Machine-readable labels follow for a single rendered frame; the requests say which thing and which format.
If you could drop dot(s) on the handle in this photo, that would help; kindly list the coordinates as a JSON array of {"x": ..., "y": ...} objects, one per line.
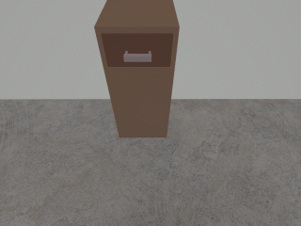
[{"x": 137, "y": 57}]

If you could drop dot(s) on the drawer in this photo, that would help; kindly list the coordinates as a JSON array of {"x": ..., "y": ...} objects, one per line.
[{"x": 158, "y": 44}]

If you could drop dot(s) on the cabinet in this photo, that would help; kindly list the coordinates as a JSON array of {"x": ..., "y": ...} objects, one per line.
[{"x": 140, "y": 96}]

